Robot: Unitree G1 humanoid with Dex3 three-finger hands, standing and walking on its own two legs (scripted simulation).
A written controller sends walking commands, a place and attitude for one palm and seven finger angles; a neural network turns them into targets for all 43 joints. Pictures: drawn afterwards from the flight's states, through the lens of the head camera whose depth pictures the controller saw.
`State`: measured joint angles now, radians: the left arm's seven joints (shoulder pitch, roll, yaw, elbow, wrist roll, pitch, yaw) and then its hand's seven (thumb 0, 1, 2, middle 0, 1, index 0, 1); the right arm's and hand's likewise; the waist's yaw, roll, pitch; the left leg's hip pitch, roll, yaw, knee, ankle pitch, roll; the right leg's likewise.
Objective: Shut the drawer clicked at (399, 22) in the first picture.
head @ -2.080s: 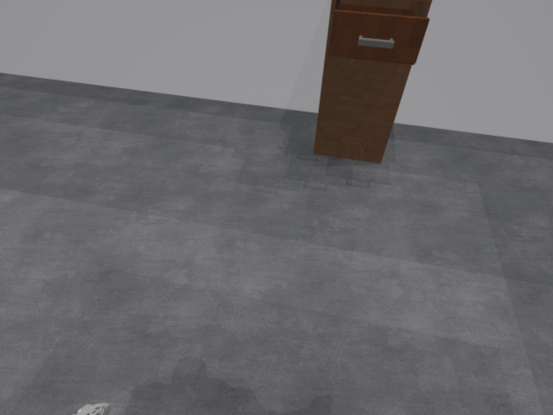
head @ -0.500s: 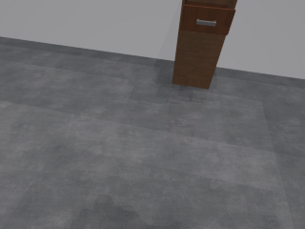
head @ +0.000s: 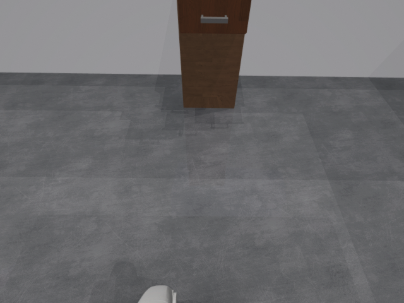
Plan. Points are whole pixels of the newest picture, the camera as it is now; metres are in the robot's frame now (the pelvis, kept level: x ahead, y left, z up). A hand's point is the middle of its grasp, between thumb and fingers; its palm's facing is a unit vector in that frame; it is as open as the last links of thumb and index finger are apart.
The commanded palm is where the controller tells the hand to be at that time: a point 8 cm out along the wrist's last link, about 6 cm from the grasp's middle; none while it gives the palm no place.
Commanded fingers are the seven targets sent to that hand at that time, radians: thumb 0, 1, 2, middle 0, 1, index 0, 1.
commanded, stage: walk to a spot facing it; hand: left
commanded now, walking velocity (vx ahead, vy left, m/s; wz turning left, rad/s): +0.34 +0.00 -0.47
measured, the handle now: (214, 18) +1.32 +0.06 -0.02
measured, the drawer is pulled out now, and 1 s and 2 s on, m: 0.20 0.20 0.20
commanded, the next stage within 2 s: turn to face it in 1.56 s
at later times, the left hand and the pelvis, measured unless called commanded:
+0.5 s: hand (115, 224) +0.32 +0.27 -0.16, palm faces -0.21 -0.96 -0.20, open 7.4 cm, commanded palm none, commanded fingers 0.00 0.90 0.90 -0.20 -0.30 -0.20 -0.30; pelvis +0.20 +0.08 +0.01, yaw -17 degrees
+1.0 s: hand (196, 160) +0.56 +0.07 -0.16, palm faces -0.47 -0.87 -0.18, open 7.2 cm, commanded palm none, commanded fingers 0.00 0.90 0.90 -0.20 -0.30 -0.20 -0.30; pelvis +0.37 -0.03 +0.00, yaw -28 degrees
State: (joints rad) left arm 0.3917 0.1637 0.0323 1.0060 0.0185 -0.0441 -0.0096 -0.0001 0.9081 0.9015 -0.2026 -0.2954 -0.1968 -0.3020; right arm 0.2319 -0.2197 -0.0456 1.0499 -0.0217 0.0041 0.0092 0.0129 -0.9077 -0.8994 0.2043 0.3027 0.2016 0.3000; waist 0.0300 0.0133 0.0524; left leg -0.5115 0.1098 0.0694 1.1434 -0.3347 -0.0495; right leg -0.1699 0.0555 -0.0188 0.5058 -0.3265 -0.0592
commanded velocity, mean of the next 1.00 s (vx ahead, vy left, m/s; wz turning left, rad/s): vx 0.35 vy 0.00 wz -0.39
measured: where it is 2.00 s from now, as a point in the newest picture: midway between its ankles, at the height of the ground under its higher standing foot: (250, 215)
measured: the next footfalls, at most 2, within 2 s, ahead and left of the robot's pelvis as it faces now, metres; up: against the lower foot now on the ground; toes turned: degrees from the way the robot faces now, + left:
left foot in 0.26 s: +0.27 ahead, +0.16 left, +0.00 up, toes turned -2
right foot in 0.84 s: +0.40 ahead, -0.14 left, +0.00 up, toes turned -34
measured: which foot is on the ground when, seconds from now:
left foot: up 0.00-0.24, down 0.26-0.84, up 0.86-1.00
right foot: down 0.00-0.26, up 0.28-0.82, down 0.84-1.00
